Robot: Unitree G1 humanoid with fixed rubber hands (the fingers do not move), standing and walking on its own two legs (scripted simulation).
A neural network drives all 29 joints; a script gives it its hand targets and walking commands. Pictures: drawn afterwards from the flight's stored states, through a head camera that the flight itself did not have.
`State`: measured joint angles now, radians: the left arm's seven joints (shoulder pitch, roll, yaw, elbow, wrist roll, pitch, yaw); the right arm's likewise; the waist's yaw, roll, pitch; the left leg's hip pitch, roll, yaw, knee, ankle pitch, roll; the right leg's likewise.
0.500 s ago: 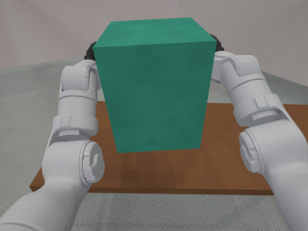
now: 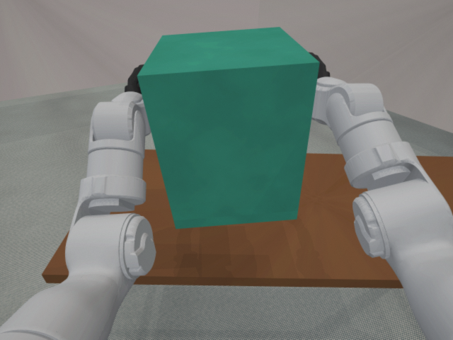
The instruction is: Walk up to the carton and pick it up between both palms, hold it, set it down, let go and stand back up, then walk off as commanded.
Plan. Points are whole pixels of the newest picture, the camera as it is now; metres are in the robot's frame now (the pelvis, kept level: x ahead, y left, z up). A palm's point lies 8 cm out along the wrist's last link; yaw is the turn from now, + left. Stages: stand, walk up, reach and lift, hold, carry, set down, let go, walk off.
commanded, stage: hold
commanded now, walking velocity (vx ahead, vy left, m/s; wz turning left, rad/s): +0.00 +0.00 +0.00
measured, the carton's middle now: (228, 126) +0.36 +0.01 +0.28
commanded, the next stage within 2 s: set down in 1.50 s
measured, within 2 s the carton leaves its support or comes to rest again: neither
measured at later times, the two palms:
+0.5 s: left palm (136, 102) +0.37 +0.15 +0.31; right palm (317, 93) +0.37 -0.14 +0.33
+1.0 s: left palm (137, 104) +0.38 +0.15 +0.31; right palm (316, 93) +0.37 -0.14 +0.33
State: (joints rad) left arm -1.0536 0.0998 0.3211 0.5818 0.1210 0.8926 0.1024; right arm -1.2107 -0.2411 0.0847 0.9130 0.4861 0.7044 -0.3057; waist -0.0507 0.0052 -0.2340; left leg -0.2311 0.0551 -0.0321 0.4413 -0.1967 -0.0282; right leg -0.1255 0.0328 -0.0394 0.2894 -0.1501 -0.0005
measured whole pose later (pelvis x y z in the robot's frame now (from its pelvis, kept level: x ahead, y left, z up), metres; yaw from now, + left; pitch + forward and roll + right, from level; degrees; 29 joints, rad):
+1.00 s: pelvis +0.00 +0.00 +0.00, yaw +0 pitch +0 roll -2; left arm -1.09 0.11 0.32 0.64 0.11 0.87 0.11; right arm -1.23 -0.24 0.08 0.93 0.47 0.71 -0.30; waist -0.04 0.01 -0.24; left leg -0.25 0.06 -0.04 0.44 -0.19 -0.03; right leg -0.14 0.03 -0.04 0.29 -0.15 0.00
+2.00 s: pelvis +0.01 +0.00 +0.00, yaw +2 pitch -2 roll -1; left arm -1.11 0.13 0.35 0.80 0.19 0.63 0.07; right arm -1.22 -0.16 -0.03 1.10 0.33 0.44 -0.23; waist -0.05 -0.02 -0.17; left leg -0.16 0.03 -0.05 0.36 -0.17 -0.02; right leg -0.07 0.01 -0.05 0.25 -0.15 0.00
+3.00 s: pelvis +0.01 -0.01 +0.00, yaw +0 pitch -2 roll -1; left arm -0.88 0.04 0.32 0.71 0.18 0.46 0.12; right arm -0.98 -0.11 -0.05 1.00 0.21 0.28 -0.19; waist -0.01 -0.03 -0.08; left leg -0.15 0.05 -0.04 0.37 -0.18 -0.04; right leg -0.07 0.03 -0.04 0.27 -0.16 -0.01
